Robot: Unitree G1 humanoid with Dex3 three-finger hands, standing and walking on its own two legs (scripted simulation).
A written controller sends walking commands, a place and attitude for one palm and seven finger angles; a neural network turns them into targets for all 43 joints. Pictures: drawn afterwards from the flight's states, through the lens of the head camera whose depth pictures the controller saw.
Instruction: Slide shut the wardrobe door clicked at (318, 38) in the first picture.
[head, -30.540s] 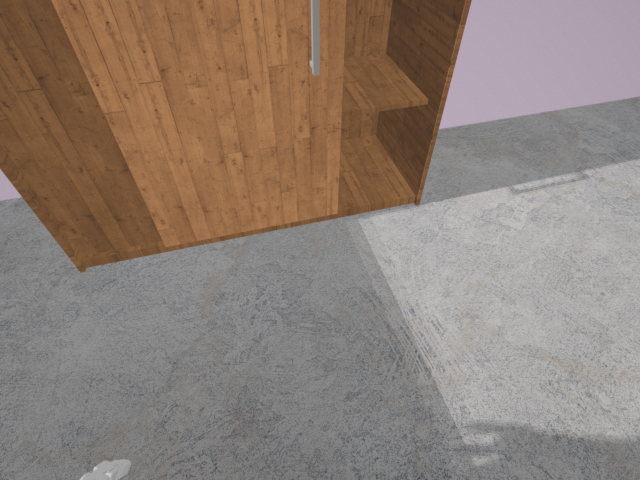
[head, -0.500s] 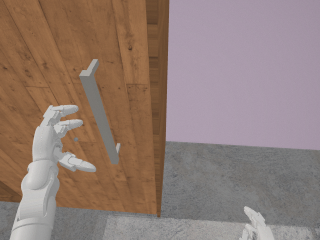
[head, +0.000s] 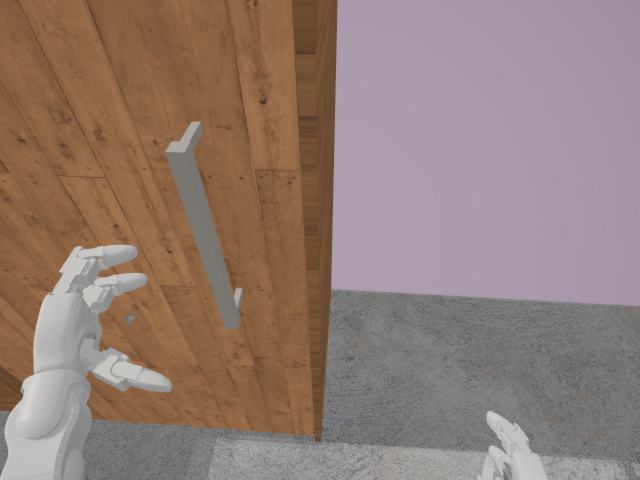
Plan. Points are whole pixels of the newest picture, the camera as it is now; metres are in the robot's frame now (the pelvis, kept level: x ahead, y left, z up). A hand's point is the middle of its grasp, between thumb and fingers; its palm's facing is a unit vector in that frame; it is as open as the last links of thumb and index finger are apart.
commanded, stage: slip the hand off the handle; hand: left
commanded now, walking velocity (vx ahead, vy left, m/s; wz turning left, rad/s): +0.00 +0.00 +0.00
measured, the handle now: (216, 243) +0.37 +0.18 +0.12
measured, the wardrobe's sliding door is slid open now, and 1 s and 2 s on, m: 0.00 0.00 0.00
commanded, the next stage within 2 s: draw the hand back to the body in 0.30 s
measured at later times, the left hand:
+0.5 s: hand (113, 369) +0.19 +0.23 +0.11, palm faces +0.18 -0.98 -0.11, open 14.7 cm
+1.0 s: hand (75, 355) +0.19 +0.26 +0.14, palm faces +0.25 -0.94 -0.23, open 14.3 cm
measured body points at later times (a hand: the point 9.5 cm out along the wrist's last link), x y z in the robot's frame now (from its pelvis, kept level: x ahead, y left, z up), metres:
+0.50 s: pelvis +0.00 +0.00 +0.00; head -0.01 -0.01 +0.45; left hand +0.18 +0.28 +0.12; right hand +0.19 -0.22 -0.07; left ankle +0.02 +0.13 -0.72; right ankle -0.01 -0.13 -0.72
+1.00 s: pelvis +0.01 +0.00 +0.01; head -0.03 -0.01 +0.45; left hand +0.17 +0.31 +0.16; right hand +0.21 -0.22 -0.05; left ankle +0.02 +0.13 -0.72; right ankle -0.01 -0.13 -0.72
